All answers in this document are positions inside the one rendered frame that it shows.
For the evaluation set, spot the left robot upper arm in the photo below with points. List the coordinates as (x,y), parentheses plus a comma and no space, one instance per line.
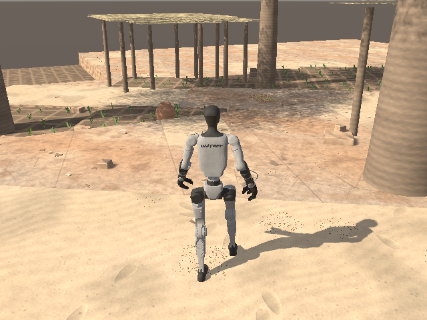
(188,151)

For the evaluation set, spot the robot left hand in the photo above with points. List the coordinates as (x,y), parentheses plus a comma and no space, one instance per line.
(180,183)

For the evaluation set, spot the right robot upper arm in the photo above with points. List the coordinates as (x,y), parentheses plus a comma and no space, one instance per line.
(237,151)

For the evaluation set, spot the robot right hand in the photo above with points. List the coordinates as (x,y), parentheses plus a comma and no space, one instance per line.
(253,190)

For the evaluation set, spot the left robot forearm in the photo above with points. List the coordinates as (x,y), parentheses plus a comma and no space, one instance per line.
(182,173)

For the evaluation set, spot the robot right thigh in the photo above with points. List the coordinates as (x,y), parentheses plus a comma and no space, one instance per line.
(229,195)

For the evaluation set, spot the robot head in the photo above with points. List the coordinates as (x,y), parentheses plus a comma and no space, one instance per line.
(212,117)

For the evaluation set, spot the right robot forearm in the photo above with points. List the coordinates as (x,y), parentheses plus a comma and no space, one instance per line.
(247,176)

